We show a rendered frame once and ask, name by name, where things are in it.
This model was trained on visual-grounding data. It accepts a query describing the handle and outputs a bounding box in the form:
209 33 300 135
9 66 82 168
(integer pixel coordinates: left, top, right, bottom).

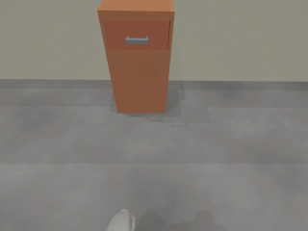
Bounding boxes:
125 36 148 44

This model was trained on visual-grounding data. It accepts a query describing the robot left thigh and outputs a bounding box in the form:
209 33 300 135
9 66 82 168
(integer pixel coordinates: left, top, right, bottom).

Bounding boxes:
104 212 136 231

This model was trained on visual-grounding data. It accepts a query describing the cabinet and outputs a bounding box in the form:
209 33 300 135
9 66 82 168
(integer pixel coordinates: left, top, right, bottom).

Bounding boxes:
97 0 175 114

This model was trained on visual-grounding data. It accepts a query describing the drawer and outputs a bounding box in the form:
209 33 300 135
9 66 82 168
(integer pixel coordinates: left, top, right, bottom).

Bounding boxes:
104 20 169 51

